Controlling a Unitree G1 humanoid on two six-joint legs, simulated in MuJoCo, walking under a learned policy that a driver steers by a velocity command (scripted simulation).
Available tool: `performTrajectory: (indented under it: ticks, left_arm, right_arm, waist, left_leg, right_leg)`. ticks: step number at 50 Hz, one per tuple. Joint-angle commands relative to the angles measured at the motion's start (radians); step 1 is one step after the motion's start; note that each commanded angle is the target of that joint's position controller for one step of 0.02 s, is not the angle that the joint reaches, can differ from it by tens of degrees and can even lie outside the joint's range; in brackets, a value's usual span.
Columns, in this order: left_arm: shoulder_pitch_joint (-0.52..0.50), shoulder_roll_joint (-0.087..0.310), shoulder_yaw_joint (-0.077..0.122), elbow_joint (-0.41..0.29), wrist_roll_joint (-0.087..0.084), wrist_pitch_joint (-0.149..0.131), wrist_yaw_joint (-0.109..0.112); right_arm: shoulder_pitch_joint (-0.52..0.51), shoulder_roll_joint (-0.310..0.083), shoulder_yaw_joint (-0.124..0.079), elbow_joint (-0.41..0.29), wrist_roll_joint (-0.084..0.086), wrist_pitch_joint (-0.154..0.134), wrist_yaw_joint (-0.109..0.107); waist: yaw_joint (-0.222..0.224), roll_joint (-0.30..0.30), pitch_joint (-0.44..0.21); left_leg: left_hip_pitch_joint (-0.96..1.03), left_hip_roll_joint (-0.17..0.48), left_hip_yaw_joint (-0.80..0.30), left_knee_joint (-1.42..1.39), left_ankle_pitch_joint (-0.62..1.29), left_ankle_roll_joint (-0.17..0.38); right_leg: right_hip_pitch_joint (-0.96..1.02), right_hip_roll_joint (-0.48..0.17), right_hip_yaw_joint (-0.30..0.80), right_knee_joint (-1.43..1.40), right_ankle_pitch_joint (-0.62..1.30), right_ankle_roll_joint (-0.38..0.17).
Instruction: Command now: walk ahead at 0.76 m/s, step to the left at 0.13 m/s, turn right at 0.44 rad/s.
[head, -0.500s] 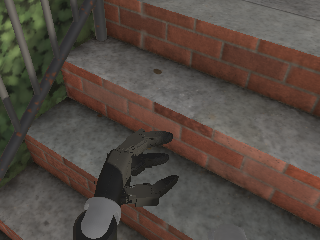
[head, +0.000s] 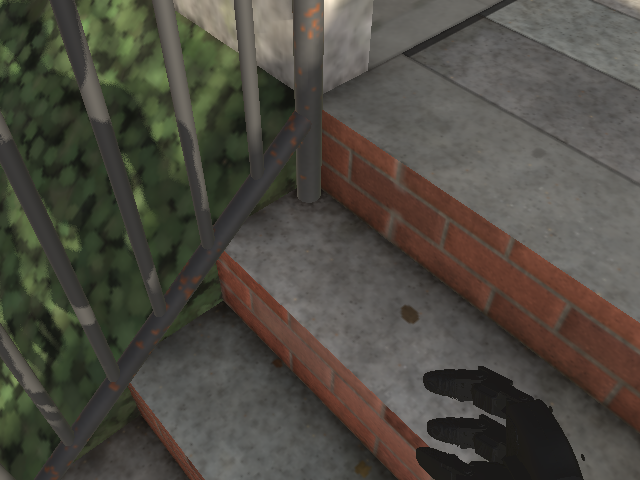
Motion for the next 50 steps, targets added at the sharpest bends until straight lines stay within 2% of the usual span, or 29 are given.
performTrajectory:
  ticks: [1, 3, 4, 5, 6, 7, 8, 10, 12, 14, 15, 17, 19, 21, 23, 24, 25, 27, 34, 37, 38, 39, 40, 41, 42, 43, 45, 47, 50]
  left_arm:
    - [-0.224, 0.354, 0.089, -0.149, 0.019, -0.018, -0.002]
    - [-0.293, 0.248, 0.084, -0.229, 0.021, -0.019, -0.001]
    - [-0.333, 0.105, 0.06, -0.25, 0.04, -0.034, -0.011]
    - [-0.173, 0.036, 0.053, -0.223, 0.022, -0.046, -0.006]
    - [-0.162, 0.048, 0.055, -0.217, -0.015, -0.05, 0.001]
    - [-0.226, 0.007, 0.044, -0.245, -0.052, -0.032, 0.009]
    - [-0.352, -0.052, 0.017, -0.319, -0.058, -0.012, 0.016]
    - [-0.519, -0.197, -0.059, -0.484, -0.014, 0.006, -0.043]
    - [-0.418, -0.129, -0.073, -0.483, -0.027, 0.027, -0.064]
    - [-0.504, 0.026, -0.049, -0.509, -0.012, 0.043, -0.041]
    - [-0.491, 0.031, -0.043, -0.505, -0.001, 0.047, -0.032]
    - [-0.35, 0.128, -0.008, -0.425, 0.005, 0.055, -0.04]
    - [-0.178, 0.174, 0.015, -0.371, 0.034, 0.053, -0.035]
    - [-0.309, 0.266, 0.061, -0.368, 0.013, 0.047, -0.047]
    - [-0.403, 0.31, 0.077, -0.374, 0.068, 0.09, -0.033]
    - [-0.443, 0.214, 0.034, -0.387, 0.106, 0.078, -0.053]
    - [-0.392, 0.112, 0.002, -0.352, 0.091, 0.072, -0.085]
    - [-0.248, 0.083, 0.004, -0.284, 0.021, 0.052, -0.102]
    - [-0.442, 0.145, 0.022, -0.347, 0.021, 0.045, -0.032]
    - [-0.546, 0.144, 0.032, -0.413, 0.043, 0.032, -0.02]
    - [-0.578, 0.109, 0.021, -0.443, 0.039, 0.02, -0.02]
    - [-0.529, 0.05, 0.005, -0.44, 0.027, -0.004, -0.042]
    - [-0.529, -0.042, -0.019, -0.457, 0.013, -0.037, -0.066]
    - [-0.316, -0.005, -0.021, -0.448, -0.014, -0.066, -0.074]
    - [-0.31, 0.037, -0.017, -0.442, -0.003, -0.053, -0.071]
    - [-0.436, 0.04, -0.017, -0.488, 0.011, -0.038, -0.062]
    - [-0.57, -0.027, -0.063, -0.52, -0.01, -0.019, -0.047]
    - [-0.598, -0.047, -0.074, -0.522, -0.034, -0.011, -0.046]
    - [-0.602, -0.077, -0.091, -0.525, -0.043, 0.006, -0.046]
  right_arm:
    - [0.139, -0.248, -0.12, -0.043, -0.005, -0.034, -0.041]
    - [0.318, -0.309, -0.173, 0.06, -0.023, -0.023, -0.058]
    - [0.41, -0.307, -0.17, 0.129, -0.029, -0.007, -0.053]
    - [0.519, -0.336, -0.175, 0.198, -0.114, -0.001, -0.04]
    - [0.522, -0.325, -0.188, 0.224, -0.123, 0.014, -0.036]
    - [0.482, -0.284, -0.186, 0.265, -0.091, 0.028, -0.027]
    - [0.42, -0.214, -0.167, 0.291, -0.057, 0.033, -0.025]
    - [0.382, -0.062, -0.113, 0.375, -0.062, 0.013, -0.056]
    - [0.161, -0.132, -0.116, 0.352, -0.042, 0.019, -0.048]
    - [0.01, -0.227, -0.12, 0.348, -0.111, -0.009, -0.037]
    - [-0.004, -0.262, -0.123, 0.372, -0.096, -0.016, -0.034]
    - [0.007, -0.363, -0.135, 0.385, -0.065, -0.026, -0.037]
    - [0.039, -0.575, -0.196, 0.323, -0.038, -0.011, -0.05]
    - [0.125, -0.442, -0.188, 0.237, -0.032, 0.02, -0.058]
    - [0.114, -0.275, -0.146, 0.131, -0.032, -0.024, -0.052]
    - [0.053, -0.174, -0.12, 0.044, -0.06, -0.052, -0.018]
    - [0.036, -0.107, -0.102, 0.032, -0.078, -0.066, -0.002]
    - [0.019, -0.041, -0.051, -0.007, -0.101, -0.075, 0.018]
    - [-0.027, -0.058, -0.017, -0.038, -0.072, -0.022, -0.044]
    - [0.075, -0.173, -0.107, -0.013, 0.012, 0.032, -0.104]
    - [0.194, -0.185, -0.131, 0.036, 0.037, 0.034, -0.108]
    - [0.27, -0.201, -0.155, 0.097, 0.039, 0.022, -0.098]
    - [0.385, -0.203, -0.151, 0.154, -0.005, 0.004, -0.08]
    - [0.317, -0.314, -0.16, 0.102, -0.088, -0.036, -0.075]
    - [0.245, -0.324, -0.168, 0.091, -0.069, -0.053, -0.087]
    - [0.205, -0.258, -0.157, 0.126, -0.038, -0.036, -0.098]
    - [0.349, -0.174, -0.136, 0.246, -0.083, 0.001, -0.09]
    - [0.41, -0.081, -0.112, 0.318, -0.075, -0.007, -0.077]
    - [0.395, -0.148, -0.124, 0.36, -0.052, -0.017, -0.057]
  waist:
    - [-0.22, -0.123, -0.03]
    - [-0.247, -0.164, -0.088]
    - [-0.234, 0.03, -0.098]
    - [-0.179, 0.185, -0.299]
    - [-0.201, 0.119, -0.349]
    - [-0.185, 0.136, -0.227]
    - [-0.166, 0.122, -0.127]
    - [-0.09, 0.024, -0.037]
    - [0.066, 0.133, 0.063]
    - [0.114, 0.086, 0.05]
    - [0.134, 0.066, 0.007]
    - [0.216, 0.112, -0.162]
    - [0.235, 0.237, -0.314]
    - [0.085, 0.108, -0.232]
    - [-0.017, -0.318, -0.206]
    - [-0.098, -0.308, -0.176]
    - [-0.127, -0.122, -0.187]
    - [-0.124, -0.029, -0.052]
    - [-0.153, -0.04, -0.028]
    - [-0.181, -0.204, -0.045]
    - [-0.222, -0.194, -0.021]
    - [-0.197, -0.019, -0.051]
    - [-0.198, 0.185, -0.102]
    - [-0.093, 0.278, -0.289]
    - [-0.083, 0.201, -0.295]
    - [-0.091, 0.142, -0.107]
    - [-0.119, -0.006, 0.103]
    - [-0.108, -0.012, 0.154]
    - [-0.072, 0.054, 0.158]
  left_leg:
    - [0.629, -0.136, 0.106, -0.596, 0.167, -0.006]
    - [0.83, -0.025, 0.013, -0.912, 0.578, 0.038]
    - [1.106, 0.144, -0.139, -0.804, 1.102, 0.08]
    - [1.376, 0.381, -0.266, -0.555, 1.596, 0.226]
    - [1.37, 0.417, -0.303, -0.594, 1.224, 0.305]
    - [1.31, 0.37, -0.237, -0.671, 0.678, 0.294]
    - [1.238, 0.348, -0.224, -0.747, 0.277, 0.243]
    - [0.98, 0.365, -0.255, -0.796, -0.029, 0.145]
    - [0.609, 0.265, 0.01, -0.936, -0.064, 0.088]
    - [0.163, 0.196, 0.2, -1.119, 0.12, 0.137]
    - [0.194, 0.193, 0.243, -1.157, 0.295, 0.146]
    - [0.336, 0.117, 0.411, -0.977, 1.412, 0.15]
    - [0.721, 0.224, 0.306, -0.73, 2.085, 0.218]
    - [0.796, 0.195, 0.222, -0.375, 1.898, 0.262]
    - [0.248, -0.018, 0.098, 0.297, 0.311, 0.178]
    - [0.088, -0.12, -0.079, 0.663, 0.122, 0.155]
    - [0.024, -0.126, -0.119, 0.857, 0.05, 0.143]
    - [-0.076, -0.102, -0.098, 0.821, -0.021, 0.103]
    - [0.372, -0.154, 0.03, 0.219, -0.119, 0.035]
    - [0.762, -0.098, -0.003, -0.312, -0.087, 0.017]
    - [0.875, -0.079, -0.015, -0.564, -0.061, 0.025]
    - [1.007, 0.013, -0.058, -0.632, -0.005, 0.005]
    - [1.188, 0.202, -0.288, -0.533, 0.07, 0.056]
    - [1.168, 0.467, -0.728, -0.677, -0.118, 0.248]
    - [1.059, 0.526, -0.932, -0.818, -0.669, 0.319]
    - [0.907, 0.437, -0.781, -0.849, -0.671, 0.272]
    - [0.697, 0.276, -0.475, -0.832, -0.503, 0.215]
    - [0.588, 0.253, -0.353, -0.833, -0.447, 0.196]
    - [0.52, 0.252, -0.176, -0.874, -0.375, 0.189]
  right_leg:
    - [-0.007, -0.1, 0.187, -0.031, 1.61, -0.148]
    - [-0.048, -0.064, 0.245, 0.392, 1.186, -0.076]
    - [-0.439, 0.065, 0.172, 0.792, 0.213, -0.032]
    - [-0.772, 0.125, 0.175, 1.414, -0.152, 0.002]
    - [-0.969, 0.101, 0.16, 1.752, -0.169, -0.006]
    - [-1.163, 0.074, 0.087, 1.903, -0.254, -0.003]
    - [-1.332, 0.032, 0.064, 1.996, -0.258, -0.001]
    - [-1.426, -0.034, 0.158, 2.238, -0.083, -0.051]
    - [-1.263, -0.07, 0.136, 1.875, 0.013, -0.045]
    - [-0.805, -0.021, 0.009, 1.572, 0.222, -0.022]
    - [-0.711, -0.02, -0.015, 1.551, 0.254, -0.042]
    - [-0.371, 0.084, -0.13, 1.372, 0.214, -0.078]
    - [-0.299, 0.106, -0.14, 1.086, -0.193, -0.063]
    - [-0.295, 0.202, -0.087, 0.617, -0.244, -0.114]
    - [-0.143, 0.085, 0.44, 0.216, -0.169, -0.274]
    - [-0.26, 0.073, 0.576, 0.161, -0.222, -0.281]
    - [-0.306, 0.127, 0.426, 0.31, -0.176, -0.213]
    - [-0.504, 0.114, 0.544, 0.154, -0.233, -0.205]
    - [-0.827, 0.136, 0.507, 0.012, -0.166, -0.249]
    - [-0.839, 0.101, 0.629, -0.013, -0.136, -0.228]
    - [-0.857, 0.113, 0.615, 0.107, -0.173, -0.191]
    - [-0.906, 0.172, 0.484, 0.511, -0.215, -0.143]
    - [-1.179, 0.24, 0.31, 1.093, -0.116, -0.091]
    - [-1.255, 0.146, 0.305, 1.528, -0.004, -0.026]
    - [-1.335, 0.051, 0.214, 1.837, 0.105, 0.018]
    - [-1.422, 0.038, 0.16, 2.015, 0.139, 0.049]
    - [-1.44, -0.009, 0.168, 2.006, 0.184, 0.04]
    - [-1.423, -0.032, 0.229, 1.973, 0.227, 0.008]
    - [-1.438, -0.035, 0.228, 1.896, 0.291, 0.009]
